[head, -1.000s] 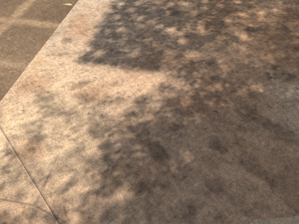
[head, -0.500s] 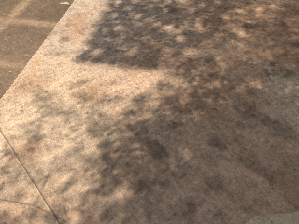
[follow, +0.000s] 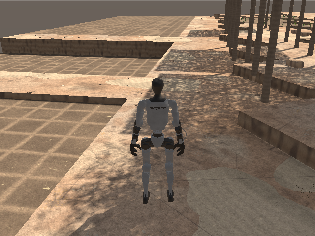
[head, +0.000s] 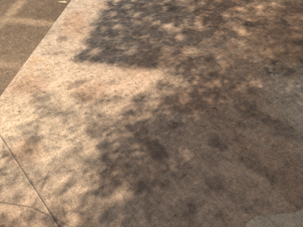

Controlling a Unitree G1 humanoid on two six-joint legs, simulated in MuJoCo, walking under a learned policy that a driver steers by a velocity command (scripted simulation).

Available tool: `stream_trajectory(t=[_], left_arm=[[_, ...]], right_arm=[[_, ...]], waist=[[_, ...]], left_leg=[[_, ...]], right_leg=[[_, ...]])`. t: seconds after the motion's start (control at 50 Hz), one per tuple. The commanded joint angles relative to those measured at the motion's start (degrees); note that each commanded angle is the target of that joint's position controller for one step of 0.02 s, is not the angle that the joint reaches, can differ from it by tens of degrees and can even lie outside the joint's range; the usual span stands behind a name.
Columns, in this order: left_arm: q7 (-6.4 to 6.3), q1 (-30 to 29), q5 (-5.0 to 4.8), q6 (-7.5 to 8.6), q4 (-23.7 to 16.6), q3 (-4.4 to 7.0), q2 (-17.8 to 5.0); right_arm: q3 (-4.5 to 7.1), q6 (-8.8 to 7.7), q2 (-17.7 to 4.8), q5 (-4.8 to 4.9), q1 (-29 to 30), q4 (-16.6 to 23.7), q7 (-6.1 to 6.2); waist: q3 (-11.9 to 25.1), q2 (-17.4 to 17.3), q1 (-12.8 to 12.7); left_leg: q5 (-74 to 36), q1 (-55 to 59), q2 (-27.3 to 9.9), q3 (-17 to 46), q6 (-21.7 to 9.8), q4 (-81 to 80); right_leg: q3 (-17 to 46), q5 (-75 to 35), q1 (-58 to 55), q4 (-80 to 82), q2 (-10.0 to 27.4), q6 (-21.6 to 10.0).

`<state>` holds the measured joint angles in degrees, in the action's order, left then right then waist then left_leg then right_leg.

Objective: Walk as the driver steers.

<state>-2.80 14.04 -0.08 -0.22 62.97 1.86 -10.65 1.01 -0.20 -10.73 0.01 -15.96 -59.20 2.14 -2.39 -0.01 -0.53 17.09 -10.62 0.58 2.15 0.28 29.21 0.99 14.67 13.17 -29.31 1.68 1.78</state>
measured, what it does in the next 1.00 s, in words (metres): walks ahead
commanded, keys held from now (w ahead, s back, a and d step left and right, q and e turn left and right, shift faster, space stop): no key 0.52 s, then w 0.48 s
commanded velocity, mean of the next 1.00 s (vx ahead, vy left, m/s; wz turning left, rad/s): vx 0.14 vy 0.00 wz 0.00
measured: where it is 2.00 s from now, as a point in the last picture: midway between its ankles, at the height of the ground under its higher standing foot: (166, 182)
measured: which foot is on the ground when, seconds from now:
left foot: down 0.00-0.80, up 0.82-1.00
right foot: down 0.00-1.00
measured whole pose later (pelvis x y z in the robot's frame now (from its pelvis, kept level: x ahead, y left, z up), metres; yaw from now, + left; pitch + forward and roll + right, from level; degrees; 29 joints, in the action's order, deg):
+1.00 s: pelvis +0.12 -0.03 +0.01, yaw +0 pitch +2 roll +0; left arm 0.1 30.4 -0.1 5.4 62.9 0.5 -9.3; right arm 2.8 -6.4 -14.3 1.8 -10.8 -54.1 -1.1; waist 1.1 -1.3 -3.1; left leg 12.7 -35.4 -3.6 -1.6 -3.5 62.9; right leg -0.7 17.2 0.0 -15.5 -1.3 -2.2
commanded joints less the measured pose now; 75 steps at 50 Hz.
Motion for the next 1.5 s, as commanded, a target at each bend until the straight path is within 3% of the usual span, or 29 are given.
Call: stream_trajectory(t=[0.02,0.52,0.54,0.58,0.64,0.72,0.74,0.78,0.8,0.82,0.84,0.86,0.9,0.92,0.96,1.04,1.08,1.12,1.18,1.2,1.22,1.24,1.26,1.28,1.3,1.32,1.36,1.4,1.5], left_arm=[[-0.14,2.7,-0.01,0.30,-0.8,0.68,-5.3],[-0.10,5.6,-0.12,0.35,0.2,-0.27,-4.1],[-0.13,6.7,-0.09,0.28,0.8,-0.44,-3.4],[-0.40,7.0,-0.73,0.18,0.7,0.04,-4.6],[0.00,5.9,-1.06,1.98,-0.9,-0.03,-3.7],[1.78,3.6,-1.51,5.25,-3.2,-0.54,-1.0],[2.09,4.3,-1.69,5.83,-3.2,-0.49,-1.2],[2.26,13.3,-1.87,6.40,-0.4,-0.16,-1.4],[2.21,21.3,-1.63,6.63,2.0,1.26,-6.0],[2.96,29.3,-1.75,7.11,3.2,3.57,-14.6],[3.17,27.5,-0.31,7.69,2.4,2.27,-11.1],[3.20,22.9,0.00,8.00,0.8,1.42,-8.1],[3.64,18.5,-0.39,7.49,-0.9,0.47,-6.3],[3.55,18.5,-0.29,6.88,-0.8,-0.20,-4.5],[2.90,20.0,-0.02,5.68,-0.8,-0.82,-3.3],[1.29,17.0,0.34,5.19,-3.4,-0.43,-7.6],[1.05,18.5,-0.40,5.57,-3.2,0.31,-9.8],[1.04,18.7,-1.16,5.69,-2.9,0.75,-9.9],[1.22,17.2,-0.45,4.83,-3.3,1.52,-11.2],[1.33,16.4,0.10,4.21,-3.7,1.46,-10.8],[1.55,15.2,0.54,4.04,-4.9,1.04,-10.3],[2.33,21.3,1.05,4.90,-6.1,-0.91,-2.8],[2.87,22.6,-0.72,6.80,-5.2,-1.55,-0.9],[3.06,15.8,-2.47,8.02,-7.4,0.01,-6.7],[2.78,10.2,-3.17,8.33,-9.0,0.42,-8.5],[2.14,8.2,-2.77,7.89,-9.2,0.83,-8.5],[1.56,10.9,-2.10,5.66,-8.4,1.43,-6.2],[1.40,11.1,-2.11,4.13,-8.5,1.60,-4.8],[1.80,1.1,-1.26,4.18,-12.8,2.50,-6.2]], right_arm=[[0.75,-0.35,-5.1,0.02,-3.0,0.7,0.15],[-0.05,-0.28,-3.8,0.14,-5.8,-2.1,0.26],[-0.19,-0.20,-3.3,0.11,-7.0,-2.8,0.31],[0.50,0.02,-5.1,0.77,-7.0,-2.5,0.65],[0.88,-1.42,-5.7,1.44,-8.0,-1.6,0.43],[2.39,-3.15,-9.7,2.04,-11.6,-1.7,-0.53],[2.33,-3.29,-9.5,2.05,-9.5,-0.8,-0.64],[1.99,-3.42,-8.8,2.33,-1.8,2.2,-0.92],[1.34,-4.01,-6.1,2.44,2.3,4.2,-0.96],[0.68,-5.35,-3.3,2.07,2.9,6.5,-0.79],[0.98,-6.54,-5.0,2.26,3.4,6.9,-0.97],[1.05,-7.21,-5.2,2.68,2.6,6.7,-1.65],[1.64,-7.89,-6.1,2.25,3.6,6.6,-2.39],[2.25,-7.84,-6.9,1.82,5.2,7.2,-2.68],[2.06,-7.06,-4.8,1.81,6.2,7.6,-3.55],[0.35,-6.21,-1.7,1.39,17.6,12.4,-4.09],[0.43,-5.93,-3.5,1.70,20.5,13.9,-4.26],[0.71,-5.94,-5.4,1.95,22.3,15.0,-4.52],[2.51,-6.36,-9.3,1.77,16.3,14.2,-4.67],[3.84,-6.23,-11.4,1.99,7.2,11.5,-4.38],[5.03,-5.88,-13.9,2.08,-2.9,8.8,-3.88],[6.37,-5.49,-20.1,0.31,-11.2,7.2,-3.45],[5.25,-5.43,-17.3,0.01,-10.9,6.6,-3.88],[4.07,-5.79,-13.1,0.70,-4.5,7.0,-4.07],[3.29,-6.05,-10.3,0.87,1.3,8.3,-4.07],[2.70,-6.51,-8.6,0.41,5.5,8.8,-4.41],[2.17,-7.13,-6.3,-0.56,7.7,7.7,-4.78],[2.33,-7.52,-6.6,-0.64,5.6,5.9,-4.46],[2.82,-7.55,-9.5,-1.05,1.9,4.2,-2.46]], waist=[[-1.1,0.0,0.0],[-1.7,0.0,0.3],[-0.2,-0.1,0.3],[-2.8,-0.8,0.4],[-7.9,-2.3,1.1],[-7.0,-10.9,2.0],[-7.8,-10.3,0.7],[-8.3,-7.8,-4.8],[-7.0,1.7,-7.7],[-3.2,18.7,-9.3],[-2.6,13.7,-7.2],[-4.7,8.1,-4.6],[-4.8,3.4,-2.7],[-4.4,3.7,-2.5],[-3.5,5.0,-2.3],[-6.2,4.7,-2.9],[-6.6,6.4,-2.9],[-7.5,6.1,-2.2],[-1.0,7.6,2.7],[4.6,7.9,7.1],[10.5,6.9,11.5],[21.2,-8.1,9.2],[27.1,-15.1,8.1],[15.5,-11.1,6.8],[8.9,-5.7,5.2],[5.6,-0.9,2.9],[3.6,-3.7,-0.8],[1.4,-4.5,-1.6],[-1.3,-2.2,-0.2]], left_leg=[[-6.9,-4.1,-0.8,0.3,-1.1,-6.2],[-6.6,-4.6,-0.6,-0.3,-0.8,-6.0],[-0.8,-4.0,0.0,-0.9,-0.9,-6.3],[18.5,-7.2,0.7,-0.6,-2.9,-5.8],[27.5,-10.4,-3.5,5.4,-6.3,-7.9],[30.6,-5.3,-14.9,23.3,-12.9,-16.6],[28.8,-8.2,-15.4,23.8,-13.1,-17.0],[20.7,-17.0,-10.2,15.2,-9.3,-10.3],[10.7,-24.8,-3.4,4.7,-5.3,4.0],[7.8,-33.7,2.7,-4.0,-2.1,25.1],[12.1,-39.5,1.0,1.8,-3.0,37.1],[8.8,-42.3,-1.6,3.3,-4.3,43.2],[0.7,-44.3,-4.9,1.6,-5.5,42.4],[-1.7,-42.7,-6.1,0.4,-5.4,39.8],[-4.4,-39.9,-6.4,-2.1,-4.3,35.1],[-14.8,-28.4,-3.8,-5.6,-1.7,13.9],[-17.2,-23.5,-2.8,-5.9,-1.9,8.5],[-17.9,-23.2,-2.7,-4.8,-3.3,4.3],[-14.6,-13.6,0.4,-6.1,-6.3,3.0],[-13.5,-2.9,2.4,-7.2,-7.8,3.4],[-12.8,12.8,-1.6,-2.6,-10.0,4.1],[-2.5,34.5,-18.0,23.4,-18.5,0.9],[5.6,36.6,-24.5,45.9,-22.6,-13.1],[7.4,27.5,-21.6,39.0,-18.4,-14.8],[2.2,16.9,-20.1,28.1,-15.9,-15.3],[-4.6,7.6,-18.0,20.3,-14.1,-16.9],[-8.2,-1.7,-14.0,10.3,-11.8,-20.0],[-10.7,-5.2,-13.1,5.2,-12.2,-22.5],[-16.5,-0.3,-13.5,-1.3,-11.9,-24.2]], right_leg=[[-0.6,-6.1,-1.5,4.4,-0.2,-1.1],[-0.7,-5.7,-0.7,4.5,-0.6,-1.4],[-1.4,-0.2,-1.3,4.5,-1.3,-1.5],[-2.6,18.5,2.3,2.5,-3.0,-3.0],[-0.5,23.6,8.5,0.3,-1.6,-5.0],[-3.9,10.6,12.7,-12.2,-3.0,-5.4],[-3.3,10.3,9.8,-11.1,-2.4,-6.6],[-1.6,8.8,-5.0,1.4,-2.1,-8.1],[9.6,11.2,-13.9,7.7,3.6,-10.2],[33.1,10.8,-22.9,17.1,16.4,-16.9],[41.6,6.9,-23.8,18.7,20.8,-18.7],[35.6,1.9,-23.1,17.3,19.7,-17.4],[23.2,-8.0,-22.8,17.9,15.8,-14.5],[17.7,-13.2,-22.1,18.5,13.5,-12.7],[11.4,-17.8,-20.3,19.7,10.8,-11.4],[4.6,-16.0,-7.2,24.1,8.0,-11.4],[4.5,-15.0,-6.4,26.0,9.6,-11.9],[4.0,-17.6,-10.4,25.1,11.3,-11.4],[1.8,-43.4,-17.4,13.4,12.4,-9.1],[0.1,-51.4,-16.1,2.8,10.6,-7.9],[-0.9,-45.7,-6.4,-11.3,8.4,-6.1],[-2.0,-15.3,14.0,-35.9,-0.9,-2.8],[6.3,15.9,22.8,-49.0,-5.8,-2.9],[7.3,13.6,28.7,-53.0,-1.8,-4.4],[5.5,8.1,28.3,-51.5,1.5,-5.3],[4.6,3.6,24.7,-47.9,4.2,-5.4],[5.2,0.1,17.6,-42.6,6.9,-5.6],[5.0,-0.8,17.7,-40.4,7.0,-5.5],[7.3,-14.6,28.7,-27.9,5.9,-4.3]])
